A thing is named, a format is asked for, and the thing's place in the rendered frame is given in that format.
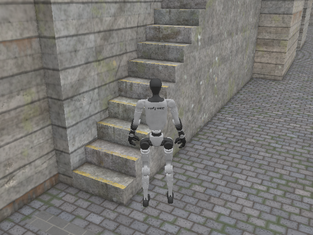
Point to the stairs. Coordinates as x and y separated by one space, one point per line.
203 52

